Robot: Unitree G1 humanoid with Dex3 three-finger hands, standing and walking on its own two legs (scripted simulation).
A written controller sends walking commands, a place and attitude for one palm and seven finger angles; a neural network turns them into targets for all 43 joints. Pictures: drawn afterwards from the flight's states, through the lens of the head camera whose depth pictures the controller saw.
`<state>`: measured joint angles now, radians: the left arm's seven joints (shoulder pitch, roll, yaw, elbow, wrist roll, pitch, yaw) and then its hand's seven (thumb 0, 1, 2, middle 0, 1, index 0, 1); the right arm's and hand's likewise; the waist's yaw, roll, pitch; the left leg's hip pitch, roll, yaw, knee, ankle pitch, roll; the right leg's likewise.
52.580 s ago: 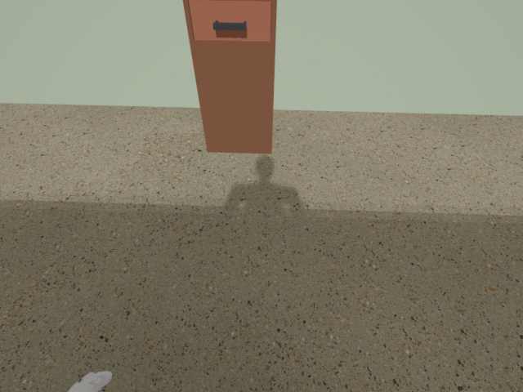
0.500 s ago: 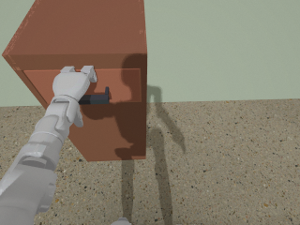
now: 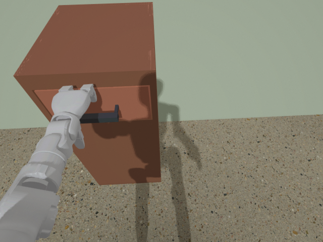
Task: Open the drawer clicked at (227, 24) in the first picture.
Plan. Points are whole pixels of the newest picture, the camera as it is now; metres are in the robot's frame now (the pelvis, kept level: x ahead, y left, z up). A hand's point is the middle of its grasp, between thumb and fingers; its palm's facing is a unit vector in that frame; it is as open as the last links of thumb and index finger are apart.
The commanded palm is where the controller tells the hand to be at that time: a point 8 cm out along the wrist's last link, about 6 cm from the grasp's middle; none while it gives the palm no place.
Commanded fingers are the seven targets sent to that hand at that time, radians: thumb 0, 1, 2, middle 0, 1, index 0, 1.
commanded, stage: move the hooked fingers above the handle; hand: left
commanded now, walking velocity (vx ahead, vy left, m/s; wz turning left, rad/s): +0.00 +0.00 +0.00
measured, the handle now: (97, 113) +0.50 +0.21 -0.01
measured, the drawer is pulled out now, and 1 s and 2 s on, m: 0.00 0.00 0.00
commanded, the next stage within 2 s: none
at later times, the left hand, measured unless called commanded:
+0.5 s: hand (87, 120) +0.43 +0.21 +0.04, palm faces -0.15 -0.05 -0.99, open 13.7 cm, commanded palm +0.42 +0.22 +0.10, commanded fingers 0.00 -0.50 0.30 -0.30 -1.20 -0.30 -1.20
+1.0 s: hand (89, 108) +0.45 +0.20 +0.07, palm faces -0.06 -0.01 -1.00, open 13.8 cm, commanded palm +0.43 +0.23 +0.10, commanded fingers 0.00 -0.50 0.30 -0.30 -1.20 -0.30 -1.20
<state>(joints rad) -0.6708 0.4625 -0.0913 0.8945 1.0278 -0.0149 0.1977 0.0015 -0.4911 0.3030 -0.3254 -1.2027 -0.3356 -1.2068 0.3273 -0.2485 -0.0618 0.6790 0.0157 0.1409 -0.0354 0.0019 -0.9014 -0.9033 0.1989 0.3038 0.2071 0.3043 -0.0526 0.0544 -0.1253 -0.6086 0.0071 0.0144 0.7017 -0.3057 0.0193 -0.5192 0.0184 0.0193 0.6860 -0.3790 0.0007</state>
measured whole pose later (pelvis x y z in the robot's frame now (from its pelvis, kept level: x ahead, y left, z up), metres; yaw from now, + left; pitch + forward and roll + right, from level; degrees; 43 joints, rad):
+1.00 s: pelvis -0.02 -0.01 +0.00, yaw -1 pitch +12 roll +0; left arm -0.79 0.46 -0.07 1.04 1.06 0.02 0.21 0.00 -0.49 0.30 -0.35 -1.22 -0.31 -1.25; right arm 0.29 -0.24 -0.01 0.66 0.04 0.16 -0.08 0.00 -0.90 -0.90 0.20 0.30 0.21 0.30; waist -0.11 0.05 -0.12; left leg -0.62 0.02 0.03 0.69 -0.28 0.01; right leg -0.55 0.03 0.04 0.70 -0.36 0.00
